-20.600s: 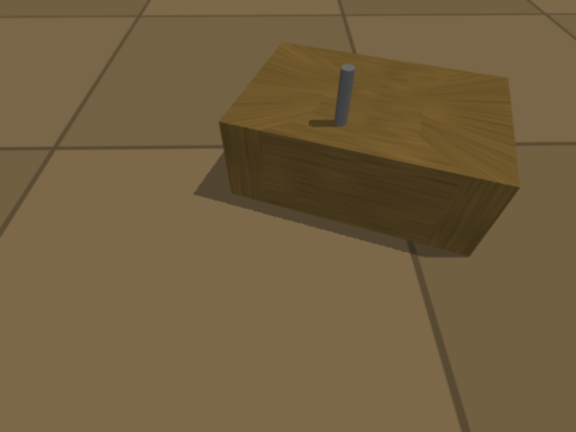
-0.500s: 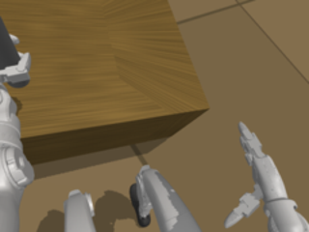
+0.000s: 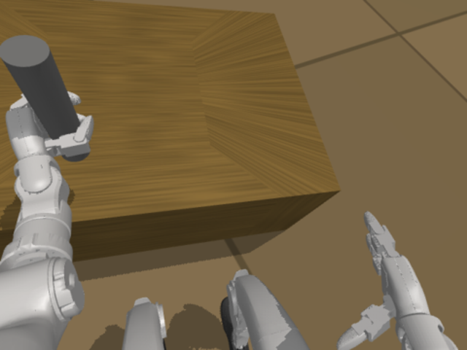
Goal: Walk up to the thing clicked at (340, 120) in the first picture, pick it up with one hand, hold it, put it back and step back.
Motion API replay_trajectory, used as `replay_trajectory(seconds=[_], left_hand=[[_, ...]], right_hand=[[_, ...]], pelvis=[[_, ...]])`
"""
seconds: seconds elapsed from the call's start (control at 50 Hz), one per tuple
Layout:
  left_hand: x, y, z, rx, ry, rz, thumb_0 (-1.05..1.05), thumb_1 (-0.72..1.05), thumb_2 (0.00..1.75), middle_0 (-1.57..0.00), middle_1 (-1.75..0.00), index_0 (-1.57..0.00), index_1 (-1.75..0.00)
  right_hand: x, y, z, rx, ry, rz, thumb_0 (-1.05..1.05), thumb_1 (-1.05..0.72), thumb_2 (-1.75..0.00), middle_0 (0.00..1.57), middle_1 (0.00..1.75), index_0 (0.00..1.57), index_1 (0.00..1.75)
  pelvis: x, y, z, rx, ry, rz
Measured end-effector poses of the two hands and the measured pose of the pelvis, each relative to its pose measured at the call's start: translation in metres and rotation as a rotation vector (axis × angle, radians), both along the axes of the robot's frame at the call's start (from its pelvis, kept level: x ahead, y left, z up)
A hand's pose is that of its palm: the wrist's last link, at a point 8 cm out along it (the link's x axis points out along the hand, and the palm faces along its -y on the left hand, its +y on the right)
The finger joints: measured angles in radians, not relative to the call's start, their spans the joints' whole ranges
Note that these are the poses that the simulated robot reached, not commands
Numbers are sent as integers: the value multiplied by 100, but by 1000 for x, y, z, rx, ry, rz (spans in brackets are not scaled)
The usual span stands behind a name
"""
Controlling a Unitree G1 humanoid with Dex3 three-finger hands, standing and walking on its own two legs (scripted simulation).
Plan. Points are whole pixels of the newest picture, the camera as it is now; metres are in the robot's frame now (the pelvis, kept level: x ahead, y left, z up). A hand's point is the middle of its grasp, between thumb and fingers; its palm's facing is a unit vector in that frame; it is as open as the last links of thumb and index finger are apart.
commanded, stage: lift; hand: left
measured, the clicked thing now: (56, 112) +0.50 +0.19 +0.05
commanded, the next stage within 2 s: hold in 0.90 s
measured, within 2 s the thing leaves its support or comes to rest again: neither
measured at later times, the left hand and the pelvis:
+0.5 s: hand (67, 158) +0.41 +0.17 +0.07, palm faces +0.20 -0.98 -0.02, open 6.6 cm; pelvis +0.01 -0.01 +0.04, yaw +2 degrees
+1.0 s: hand (60, 169) +0.38 +0.17 +0.10, palm faces +0.21 -0.98 -0.01, open 6.6 cm; pelvis +0.02 -0.01 +0.06, yaw +1 degrees
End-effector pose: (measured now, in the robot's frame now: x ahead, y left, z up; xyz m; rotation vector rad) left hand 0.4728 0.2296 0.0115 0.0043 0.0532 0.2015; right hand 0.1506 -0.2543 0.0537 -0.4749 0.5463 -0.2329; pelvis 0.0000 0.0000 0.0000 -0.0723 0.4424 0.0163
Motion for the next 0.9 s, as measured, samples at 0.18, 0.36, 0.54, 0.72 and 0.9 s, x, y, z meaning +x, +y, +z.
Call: replay_trajectory(seconds=[0.18,0.36,0.54,0.72,0.9], left_hand=[[-43,-4,28,11,-11,0,-2,-3,115,-86,-114,-94,-113],[-80,-11,45,7,-16,2,-2,-3,115,-87,-113,-94,-113],[-101,-14,64,17,-37,0,-2,-3,115,-87,-113,-95,-112],[-117,-17,74,13,-35,7,-2,-3,115,-87,-113,-95,-112],[-127,-16,83,3,-35,15,-2,-3,115,-87,-113,-95,-112]], right_hand=[[8,-5,2,67,-8,-10,-1,52,-5,6,5,6,6],[17,-6,11,98,-22,2,-1,52,-5,6,5,6,6],[15,-5,5,143,13,-7,-1,52,-5,6,5,6,6],[17,0,0,186,33,-17,-1,52,-5,6,5,6,6],[23,-1,5,187,25,-23,-1,52,-5,6,5,6,6]], pelvis=[[7,-3,20,22,-72,4],[11,-8,36,43,-136,10],[13,-11,45,54,-172,11],[17,-12,52,63,-195,6],[21,-11,58,66,-216,4]])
